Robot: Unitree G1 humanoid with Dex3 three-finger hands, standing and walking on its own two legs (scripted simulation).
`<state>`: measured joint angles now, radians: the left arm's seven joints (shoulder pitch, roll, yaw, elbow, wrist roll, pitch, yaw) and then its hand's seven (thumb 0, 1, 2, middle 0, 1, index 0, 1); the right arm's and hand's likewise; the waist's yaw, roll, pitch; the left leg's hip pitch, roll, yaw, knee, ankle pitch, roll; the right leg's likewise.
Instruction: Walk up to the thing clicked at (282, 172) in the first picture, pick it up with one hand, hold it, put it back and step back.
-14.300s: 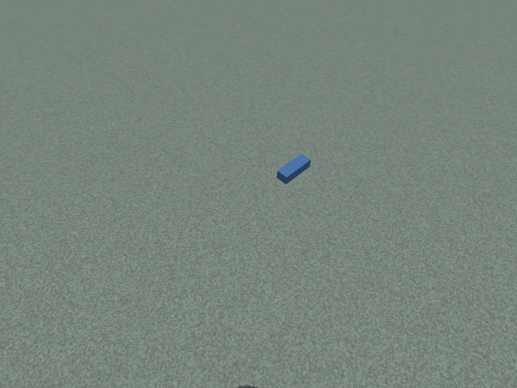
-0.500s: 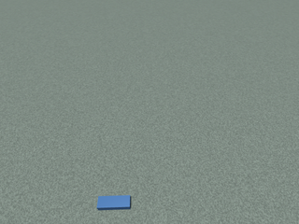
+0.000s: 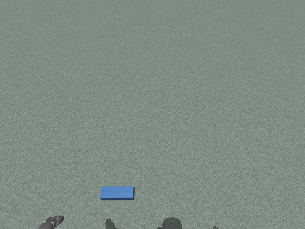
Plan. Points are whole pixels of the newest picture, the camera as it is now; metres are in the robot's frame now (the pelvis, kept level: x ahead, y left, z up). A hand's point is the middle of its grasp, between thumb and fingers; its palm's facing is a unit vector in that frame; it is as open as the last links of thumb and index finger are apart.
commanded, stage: rise first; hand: left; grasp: from above
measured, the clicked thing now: (117, 193) +0.41 +0.22 -0.75
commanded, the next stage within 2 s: none
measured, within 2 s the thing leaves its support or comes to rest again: neither
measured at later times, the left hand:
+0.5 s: hand out of the picture +0.13 +0.26 -0.22, palm faces -0.18 -0.88 -0.45, open 13.8 cm
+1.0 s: hand (87, 218) +0.22 +0.27 -0.41, palm faces -0.45 -0.47 -0.76, open 14.0 cm
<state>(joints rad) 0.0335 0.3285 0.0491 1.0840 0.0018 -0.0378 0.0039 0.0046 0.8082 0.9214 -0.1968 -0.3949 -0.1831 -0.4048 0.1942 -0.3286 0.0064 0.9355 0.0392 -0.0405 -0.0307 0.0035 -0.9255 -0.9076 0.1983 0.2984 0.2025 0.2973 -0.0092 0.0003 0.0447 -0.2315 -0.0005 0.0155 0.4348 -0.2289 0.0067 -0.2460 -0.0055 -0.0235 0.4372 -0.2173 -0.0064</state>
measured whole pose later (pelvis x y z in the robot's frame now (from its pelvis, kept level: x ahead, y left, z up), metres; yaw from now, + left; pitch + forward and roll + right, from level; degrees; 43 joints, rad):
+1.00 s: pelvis -0.06 +0.01 -0.26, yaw +0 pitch +33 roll -2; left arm -0.22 0.43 0.06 0.74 0.72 -0.08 0.14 -0.01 -0.53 0.97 -0.09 -1.08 -0.09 -1.08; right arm 0.08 -0.30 -0.05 0.65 0.00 -0.18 0.04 0.01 -0.91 -0.91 0.20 0.30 0.20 0.30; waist -0.03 0.01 -0.20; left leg -1.71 0.00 0.00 1.83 -0.69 0.02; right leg -1.71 -0.03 -0.04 1.80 -0.67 -0.01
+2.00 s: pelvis -0.09 +0.01 -0.42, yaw -4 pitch +35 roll -6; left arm -0.87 0.67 0.08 1.42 1.29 -0.26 0.45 0.00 -0.53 1.01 -0.08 -1.00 -0.08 -1.00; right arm 0.13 -0.26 0.01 0.77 -0.14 -0.07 0.13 0.00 -0.91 -0.90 0.20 0.30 0.20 0.30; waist -0.19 -0.01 -0.10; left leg -2.26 0.01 -0.05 2.34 -0.70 0.04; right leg -2.22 -0.03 -0.08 2.26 -0.66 -0.01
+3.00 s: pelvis -0.09 +0.01 -0.45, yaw -6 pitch +34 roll -7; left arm -0.90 0.72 0.10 1.46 1.28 -0.25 0.47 0.00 -0.56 1.04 -0.08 -1.00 -0.07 -1.02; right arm 0.15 -0.28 0.05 0.76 -0.16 -0.09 0.15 0.00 -0.91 -0.90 0.20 0.30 0.20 0.30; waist -0.23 -0.02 -0.04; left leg -2.32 0.01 -0.08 2.43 -0.71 0.04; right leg -2.27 -0.02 -0.11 2.33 -0.66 -0.01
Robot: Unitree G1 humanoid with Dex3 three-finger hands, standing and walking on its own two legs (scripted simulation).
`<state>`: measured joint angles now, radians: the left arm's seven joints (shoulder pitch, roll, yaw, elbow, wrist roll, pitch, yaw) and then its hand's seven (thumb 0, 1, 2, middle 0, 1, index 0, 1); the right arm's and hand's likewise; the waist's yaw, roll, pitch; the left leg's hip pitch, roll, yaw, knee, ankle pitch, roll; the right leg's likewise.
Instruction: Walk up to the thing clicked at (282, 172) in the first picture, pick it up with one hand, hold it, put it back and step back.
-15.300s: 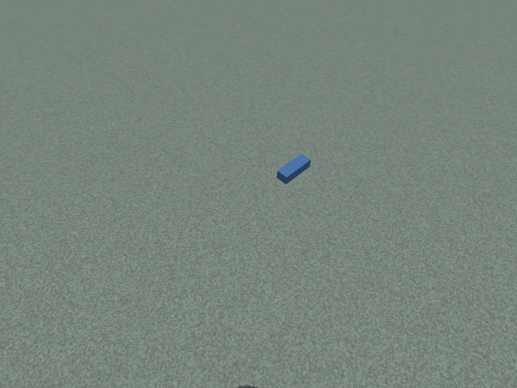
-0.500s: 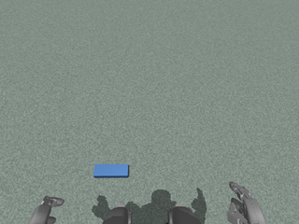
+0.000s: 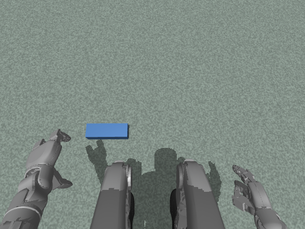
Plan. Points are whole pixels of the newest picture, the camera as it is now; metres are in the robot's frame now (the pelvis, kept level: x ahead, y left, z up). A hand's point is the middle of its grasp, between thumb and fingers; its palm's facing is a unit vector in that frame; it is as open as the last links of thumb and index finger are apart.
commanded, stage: rise first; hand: left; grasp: from above
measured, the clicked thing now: (107, 131) +0.47 +0.21 -0.49
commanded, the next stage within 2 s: none
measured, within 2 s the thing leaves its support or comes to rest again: neither
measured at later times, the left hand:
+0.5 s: hand (78, 141) +0.37 +0.27 -0.27, palm faces -0.48 -0.12 -0.87, open 14.1 cm
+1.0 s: hand (86, 134) +0.41 +0.26 -0.33, palm faces -0.46 -0.01 -0.89, open 14.2 cm
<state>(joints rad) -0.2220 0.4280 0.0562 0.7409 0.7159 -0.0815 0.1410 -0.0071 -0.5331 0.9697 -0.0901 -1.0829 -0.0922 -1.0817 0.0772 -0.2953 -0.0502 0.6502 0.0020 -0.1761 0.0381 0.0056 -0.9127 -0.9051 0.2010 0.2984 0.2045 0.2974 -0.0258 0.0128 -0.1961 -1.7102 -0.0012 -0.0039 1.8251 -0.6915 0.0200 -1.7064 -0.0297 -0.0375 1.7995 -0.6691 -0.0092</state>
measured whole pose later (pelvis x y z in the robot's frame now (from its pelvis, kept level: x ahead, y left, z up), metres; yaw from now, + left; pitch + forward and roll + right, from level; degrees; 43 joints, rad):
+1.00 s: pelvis -0.03 +0.00 -0.16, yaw -4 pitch +35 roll -6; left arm -0.87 0.67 0.08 1.42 1.29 -0.26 0.45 0.00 -0.53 1.01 -0.08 -1.00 -0.08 -1.00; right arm 0.13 -0.26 0.01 0.77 -0.14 -0.07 0.13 0.00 -0.91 -0.90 0.20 0.30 0.20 0.30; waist -0.19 -0.01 -0.10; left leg -2.26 0.01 -0.05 2.34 -0.70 0.04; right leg -2.22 -0.03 -0.08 2.26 -0.66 -0.01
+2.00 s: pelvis -0.03 +0.00 -0.19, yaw -6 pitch +34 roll -7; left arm -0.90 0.72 0.10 1.46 1.28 -0.25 0.47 0.00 -0.56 1.04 -0.08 -1.00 -0.07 -1.02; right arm 0.15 -0.28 0.05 0.76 -0.16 -0.09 0.15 0.00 -0.91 -0.90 0.20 0.30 0.20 0.30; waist -0.23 -0.02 -0.04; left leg -2.32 0.01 -0.08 2.43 -0.71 0.04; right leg -2.27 -0.02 -0.11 2.33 -0.66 -0.01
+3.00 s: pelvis -0.03 +0.01 -0.19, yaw -6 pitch +34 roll -8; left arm -0.90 0.73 0.09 1.46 1.29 -0.26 0.46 0.00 -0.58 1.06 -0.09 -1.00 -0.06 -1.03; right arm 0.16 -0.29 0.06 0.76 -0.15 -0.10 0.16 0.00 -0.91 -0.90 0.20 0.30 0.20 0.30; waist -0.24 -0.02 -0.06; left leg -2.32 0.01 -0.08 2.42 -0.70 0.04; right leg -2.27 -0.02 -0.11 2.32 -0.65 0.00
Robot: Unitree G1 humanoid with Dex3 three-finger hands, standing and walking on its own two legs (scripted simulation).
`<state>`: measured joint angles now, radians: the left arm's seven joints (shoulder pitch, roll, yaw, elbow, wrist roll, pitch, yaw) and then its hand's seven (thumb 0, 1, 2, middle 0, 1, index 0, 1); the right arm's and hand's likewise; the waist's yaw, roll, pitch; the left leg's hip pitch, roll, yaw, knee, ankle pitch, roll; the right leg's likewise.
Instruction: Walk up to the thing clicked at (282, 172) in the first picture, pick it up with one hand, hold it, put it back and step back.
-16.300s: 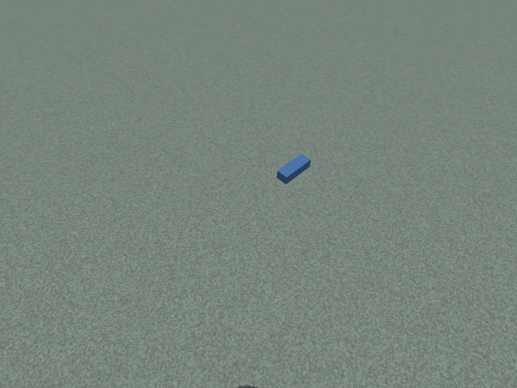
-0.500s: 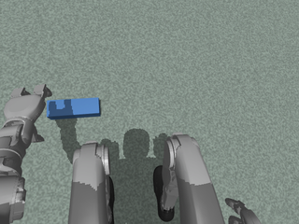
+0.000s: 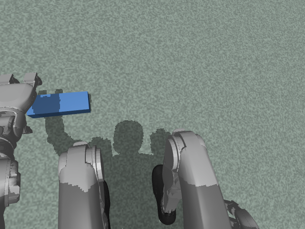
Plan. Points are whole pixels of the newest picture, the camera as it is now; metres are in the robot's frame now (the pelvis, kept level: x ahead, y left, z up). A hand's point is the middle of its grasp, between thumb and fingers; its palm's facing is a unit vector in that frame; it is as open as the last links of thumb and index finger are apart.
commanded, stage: rise first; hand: left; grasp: from above
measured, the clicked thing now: (60, 104) +0.48 +0.24 -0.33
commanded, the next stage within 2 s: none
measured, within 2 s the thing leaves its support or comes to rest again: neither
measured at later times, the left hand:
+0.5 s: hand (31, 108) +0.44 +0.28 -0.19, palm faces -0.46 -0.05 -0.88, open 14.1 cm
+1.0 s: hand (35, 106) +0.45 +0.28 -0.21, palm faces -0.46 -0.05 -0.89, open 14.2 cm
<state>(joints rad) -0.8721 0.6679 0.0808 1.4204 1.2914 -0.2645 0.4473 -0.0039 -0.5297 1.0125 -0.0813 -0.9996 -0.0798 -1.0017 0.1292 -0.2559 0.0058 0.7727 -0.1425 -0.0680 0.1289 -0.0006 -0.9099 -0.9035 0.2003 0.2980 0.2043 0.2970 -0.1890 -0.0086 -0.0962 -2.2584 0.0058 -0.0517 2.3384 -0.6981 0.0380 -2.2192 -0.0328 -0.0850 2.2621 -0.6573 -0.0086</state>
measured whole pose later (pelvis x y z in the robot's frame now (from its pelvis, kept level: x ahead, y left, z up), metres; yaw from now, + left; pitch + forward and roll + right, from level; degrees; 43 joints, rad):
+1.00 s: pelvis +0.00 +0.00 -0.02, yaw -2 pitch +34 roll -7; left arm -0.90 0.72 0.10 1.46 1.28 -0.25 0.47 0.00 -0.56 1.04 -0.08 -1.00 -0.07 -1.02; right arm 0.15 -0.28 0.05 0.76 -0.16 -0.09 0.15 0.00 -0.91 -0.90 0.20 0.30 0.20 0.30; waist -0.23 -0.02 -0.04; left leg -2.32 0.01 -0.08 2.43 -0.71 0.04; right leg -2.27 -0.02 -0.11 2.33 -0.66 -0.01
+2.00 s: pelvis +0.00 +0.00 -0.02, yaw -2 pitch +34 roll -8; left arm -0.90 0.73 0.09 1.46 1.29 -0.26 0.46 0.00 -0.58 1.06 -0.09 -1.00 -0.06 -1.03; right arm 0.16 -0.29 0.06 0.76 -0.15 -0.10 0.16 0.00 -0.91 -0.90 0.20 0.30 0.20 0.30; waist -0.24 -0.02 -0.06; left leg -2.32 0.01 -0.08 2.42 -0.70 0.04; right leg -2.27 -0.02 -0.11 2.32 -0.65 0.00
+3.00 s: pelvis +0.00 +0.00 -0.03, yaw -3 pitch +33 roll -8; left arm -0.98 0.77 0.19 1.57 1.29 -0.18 0.47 0.00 -0.58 1.07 -0.09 -1.01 -0.06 -1.04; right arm 0.22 -0.31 0.08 0.73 -0.18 -0.12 0.20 0.00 -0.91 -0.90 0.20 0.30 0.20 0.30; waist -0.32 0.01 0.00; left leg -2.34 0.01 -0.09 2.45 -0.70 0.04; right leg -2.30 -0.02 -0.12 2.34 -0.64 -0.01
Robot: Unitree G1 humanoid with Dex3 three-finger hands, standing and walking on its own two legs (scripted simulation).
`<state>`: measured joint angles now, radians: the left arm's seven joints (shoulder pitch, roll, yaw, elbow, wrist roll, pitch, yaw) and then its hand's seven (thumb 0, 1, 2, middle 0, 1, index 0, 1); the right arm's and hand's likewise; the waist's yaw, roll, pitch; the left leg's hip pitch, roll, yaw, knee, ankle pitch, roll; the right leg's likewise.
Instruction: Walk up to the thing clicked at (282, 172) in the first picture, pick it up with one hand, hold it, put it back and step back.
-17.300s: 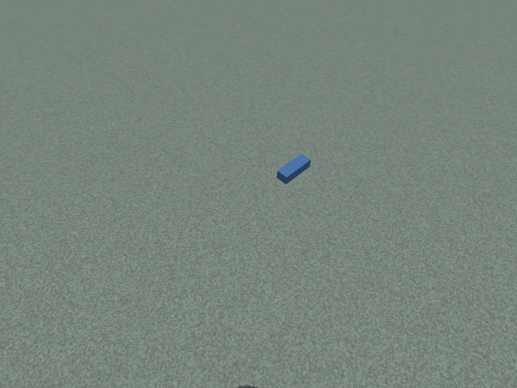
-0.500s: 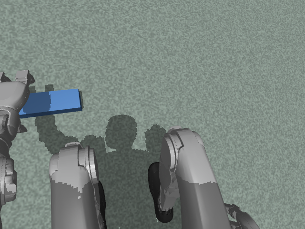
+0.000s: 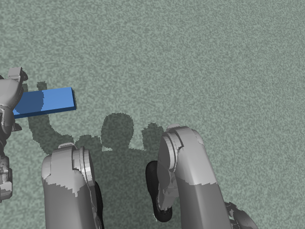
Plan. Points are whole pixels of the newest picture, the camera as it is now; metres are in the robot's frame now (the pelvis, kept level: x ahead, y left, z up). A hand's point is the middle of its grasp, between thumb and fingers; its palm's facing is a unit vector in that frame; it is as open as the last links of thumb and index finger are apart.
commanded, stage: rise first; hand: left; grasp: from above
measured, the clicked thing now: (41, 102) +0.47 +0.26 -0.30
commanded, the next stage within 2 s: approach in 1.28 s
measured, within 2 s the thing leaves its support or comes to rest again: neither
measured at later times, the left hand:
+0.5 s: hand (9, 105) +0.44 +0.30 -0.18, palm faces -0.45 -0.06 -0.89, open 14.3 cm
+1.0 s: hand (8, 106) +0.43 +0.30 -0.17, palm faces -0.44 -0.06 -0.90, open 14.3 cm
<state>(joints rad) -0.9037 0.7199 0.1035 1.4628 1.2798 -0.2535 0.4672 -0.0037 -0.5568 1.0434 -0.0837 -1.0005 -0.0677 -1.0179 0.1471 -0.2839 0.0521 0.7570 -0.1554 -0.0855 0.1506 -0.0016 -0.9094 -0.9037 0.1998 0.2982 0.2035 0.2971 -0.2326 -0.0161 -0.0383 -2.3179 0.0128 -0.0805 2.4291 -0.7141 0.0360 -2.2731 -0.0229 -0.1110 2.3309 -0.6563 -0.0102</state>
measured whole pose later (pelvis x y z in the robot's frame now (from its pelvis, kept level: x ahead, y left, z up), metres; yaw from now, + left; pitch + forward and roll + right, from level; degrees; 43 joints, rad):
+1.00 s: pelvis +0.00 +0.00 +0.00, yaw +0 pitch +34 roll -8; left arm -0.90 0.73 0.09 1.46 1.29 -0.26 0.46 0.00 -0.58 1.06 -0.09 -1.00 -0.06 -1.03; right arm 0.16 -0.29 0.06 0.76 -0.15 -0.10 0.16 0.00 -0.91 -0.90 0.20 0.30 0.20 0.30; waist -0.24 -0.02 -0.06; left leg -2.32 0.01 -0.08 2.42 -0.70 0.04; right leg -2.27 -0.02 -0.11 2.32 -0.65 0.00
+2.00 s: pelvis +0.00 +0.00 -0.01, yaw -1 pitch +33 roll -8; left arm -0.98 0.77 0.19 1.57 1.29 -0.18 0.47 0.00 -0.58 1.07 -0.09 -1.01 -0.06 -1.04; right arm 0.22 -0.31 0.08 0.73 -0.18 -0.12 0.20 0.00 -0.91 -0.90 0.20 0.30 0.20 0.30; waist -0.32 0.01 0.00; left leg -2.34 0.01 -0.09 2.45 -0.70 0.04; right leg -2.30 -0.02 -0.12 2.34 -0.64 -0.01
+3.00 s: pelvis +0.00 +0.01 -0.03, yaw -4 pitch +30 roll -11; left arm -1.03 0.85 0.16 1.72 1.36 -0.24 0.65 0.00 -0.56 1.08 -0.09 -0.97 -0.05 -1.01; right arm 0.16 -0.30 0.18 0.73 -0.26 -0.20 0.27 0.00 -0.90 -0.90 0.20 0.30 0.20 0.30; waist -0.37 -0.07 0.08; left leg -2.36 0.02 -0.14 2.54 -0.73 0.04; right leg -2.29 0.00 -0.16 2.39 -0.65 0.01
